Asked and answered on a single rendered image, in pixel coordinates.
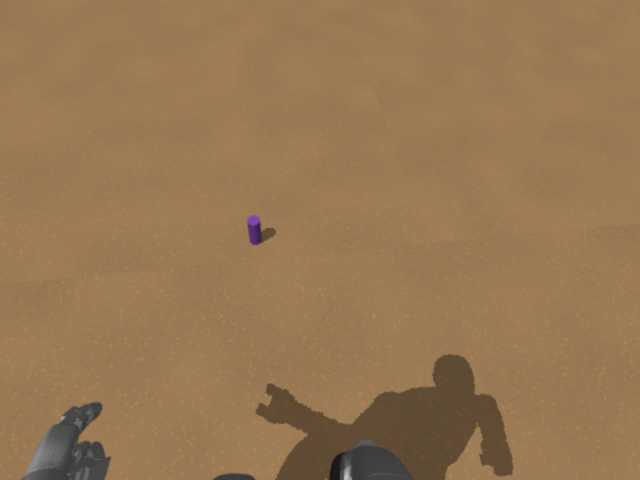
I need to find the can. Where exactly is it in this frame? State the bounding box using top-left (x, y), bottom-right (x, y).
top-left (247, 215), bottom-right (262, 245)

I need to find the left robot hand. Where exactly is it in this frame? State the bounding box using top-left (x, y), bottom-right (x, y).
top-left (26, 402), bottom-right (111, 480)

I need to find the right robot foot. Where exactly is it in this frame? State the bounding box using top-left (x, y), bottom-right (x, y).
top-left (329, 453), bottom-right (346, 480)

